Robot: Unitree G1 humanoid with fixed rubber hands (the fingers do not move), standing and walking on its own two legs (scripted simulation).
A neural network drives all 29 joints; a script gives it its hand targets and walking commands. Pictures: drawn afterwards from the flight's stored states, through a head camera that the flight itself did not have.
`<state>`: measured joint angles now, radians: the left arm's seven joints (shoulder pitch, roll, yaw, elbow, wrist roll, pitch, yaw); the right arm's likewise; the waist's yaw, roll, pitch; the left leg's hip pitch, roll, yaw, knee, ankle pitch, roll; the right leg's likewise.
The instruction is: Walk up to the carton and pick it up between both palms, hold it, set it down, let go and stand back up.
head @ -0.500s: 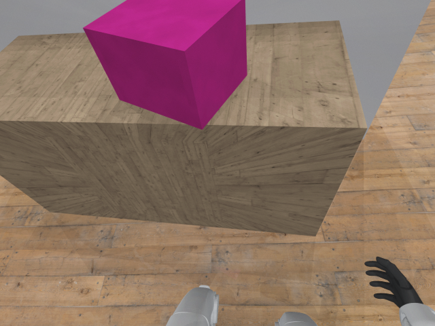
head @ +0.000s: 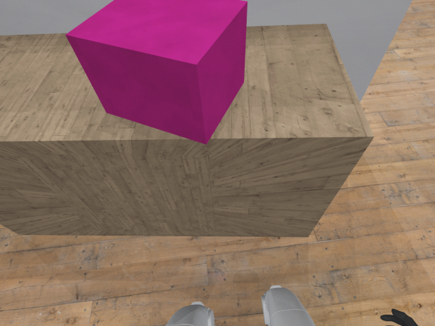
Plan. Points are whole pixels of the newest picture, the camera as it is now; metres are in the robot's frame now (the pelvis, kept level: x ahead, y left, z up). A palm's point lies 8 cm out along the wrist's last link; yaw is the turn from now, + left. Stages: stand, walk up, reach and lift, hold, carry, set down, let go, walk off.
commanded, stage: walk up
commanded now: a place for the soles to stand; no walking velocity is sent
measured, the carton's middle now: (169, 62) +0.71 +0.09 +0.08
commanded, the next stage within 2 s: none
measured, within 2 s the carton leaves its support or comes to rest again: neither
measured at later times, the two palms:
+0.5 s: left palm out of the picture +0.09 +0.40 -0.08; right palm out of the picture +0.10 -0.26 -0.10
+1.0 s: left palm out of the picture +0.17 +0.37 -0.06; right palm out of the picture +0.09 -0.28 -0.10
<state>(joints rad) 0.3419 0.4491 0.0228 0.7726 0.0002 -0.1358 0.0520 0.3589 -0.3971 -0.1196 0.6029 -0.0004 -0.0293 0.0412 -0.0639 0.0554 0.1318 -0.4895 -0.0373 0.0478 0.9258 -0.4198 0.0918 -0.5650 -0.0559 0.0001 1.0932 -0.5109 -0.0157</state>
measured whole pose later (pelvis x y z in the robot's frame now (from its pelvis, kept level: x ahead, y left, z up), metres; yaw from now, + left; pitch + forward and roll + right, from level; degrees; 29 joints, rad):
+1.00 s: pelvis +0.05 +0.05 -0.01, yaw -2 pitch -4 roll +1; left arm 0.28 0.45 0.02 0.77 0.00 -0.11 0.07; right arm 0.39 -0.43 -0.13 0.60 0.00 -0.01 0.03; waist -0.07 0.04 0.14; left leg -0.47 -0.05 0.06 1.15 -0.47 0.02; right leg -0.51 -0.08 -0.07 0.95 -0.37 -0.02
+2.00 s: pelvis +0.14 +0.12 -0.02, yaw +2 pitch -3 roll -2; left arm 0.34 0.44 0.02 0.78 0.00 -0.12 0.07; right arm 0.17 -0.44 -0.13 0.60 0.00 0.01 0.07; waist 0.00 0.12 0.13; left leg -0.54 0.01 0.02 1.06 -0.49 0.02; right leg -0.48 -0.11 -0.05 1.04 -0.52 -0.02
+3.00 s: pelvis +0.20 +0.11 -0.01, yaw -1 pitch -3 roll +1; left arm 0.28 0.44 0.02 0.78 0.00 -0.10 0.07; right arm 0.20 -0.44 -0.11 0.60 0.00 0.01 0.02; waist 0.00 0.10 0.13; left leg -0.51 0.00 0.01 1.05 -0.50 0.02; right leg -0.51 -0.05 -0.06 1.01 -0.44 -0.04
